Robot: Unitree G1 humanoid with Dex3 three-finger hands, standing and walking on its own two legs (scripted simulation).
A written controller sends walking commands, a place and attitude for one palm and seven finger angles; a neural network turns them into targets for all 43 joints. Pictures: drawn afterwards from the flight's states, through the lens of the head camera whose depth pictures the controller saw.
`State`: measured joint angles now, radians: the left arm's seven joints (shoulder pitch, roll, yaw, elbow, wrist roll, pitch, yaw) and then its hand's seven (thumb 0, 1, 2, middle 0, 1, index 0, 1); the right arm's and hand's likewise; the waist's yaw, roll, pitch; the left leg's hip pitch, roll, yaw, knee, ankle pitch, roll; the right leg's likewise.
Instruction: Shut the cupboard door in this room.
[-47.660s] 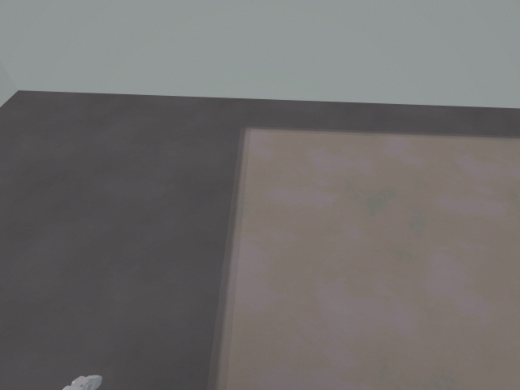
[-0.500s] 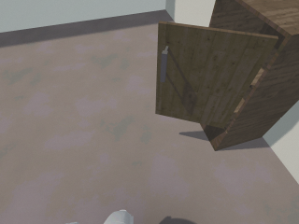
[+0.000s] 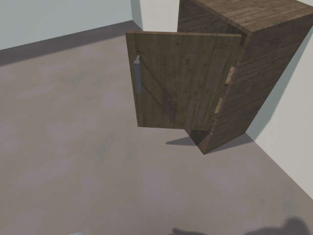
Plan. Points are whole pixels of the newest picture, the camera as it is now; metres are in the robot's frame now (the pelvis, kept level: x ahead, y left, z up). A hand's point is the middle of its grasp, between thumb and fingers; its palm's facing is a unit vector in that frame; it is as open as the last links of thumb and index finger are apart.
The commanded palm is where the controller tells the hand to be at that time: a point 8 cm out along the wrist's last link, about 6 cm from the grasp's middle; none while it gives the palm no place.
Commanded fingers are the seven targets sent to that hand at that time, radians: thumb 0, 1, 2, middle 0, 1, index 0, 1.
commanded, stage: take the last steps up to it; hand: left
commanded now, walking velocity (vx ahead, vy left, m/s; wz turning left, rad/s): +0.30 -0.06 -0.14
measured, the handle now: (138, 74) +0.73 +0.11 -0.04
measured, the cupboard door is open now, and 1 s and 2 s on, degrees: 58 58 58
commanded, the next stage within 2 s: come to a stop and stand still in 0.64 s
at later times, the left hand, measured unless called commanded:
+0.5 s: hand (96, 223) +0.18 +0.19 -0.16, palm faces -0.06 -0.99 -0.16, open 7.4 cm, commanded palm none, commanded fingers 0.00 0.90 0.90 -0.20 -0.30 -0.20 -0.30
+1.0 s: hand (124, 186) +0.30 +0.13 -0.18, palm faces -0.02 -0.98 -0.19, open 7.3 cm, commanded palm none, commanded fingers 0.00 0.90 0.90 -0.20 -0.30 -0.20 -0.30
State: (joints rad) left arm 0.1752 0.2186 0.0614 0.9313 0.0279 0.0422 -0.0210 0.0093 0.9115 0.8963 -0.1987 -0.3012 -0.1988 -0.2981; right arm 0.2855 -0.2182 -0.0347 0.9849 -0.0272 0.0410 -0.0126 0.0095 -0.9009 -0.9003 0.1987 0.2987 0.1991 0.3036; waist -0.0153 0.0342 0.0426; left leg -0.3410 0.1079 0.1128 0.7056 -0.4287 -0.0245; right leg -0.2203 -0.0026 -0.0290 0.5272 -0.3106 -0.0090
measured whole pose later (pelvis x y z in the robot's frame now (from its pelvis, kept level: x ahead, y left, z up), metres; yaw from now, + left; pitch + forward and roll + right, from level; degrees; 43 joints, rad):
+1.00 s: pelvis +0.25 -0.05 +0.00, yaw -5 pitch +0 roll -1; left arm 0.22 0.17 0.04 1.06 0.02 0.03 0.04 0.00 0.93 0.90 -0.20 -0.30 -0.20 -0.30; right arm 0.17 -0.16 -0.02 1.01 -0.02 0.00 -0.03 0.01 -0.92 -0.90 0.19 0.30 0.19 0.30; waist 0.02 -0.03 0.05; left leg -0.29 0.02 0.08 0.56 -0.26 0.03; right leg -0.21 -0.01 -0.07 0.55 -0.33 0.00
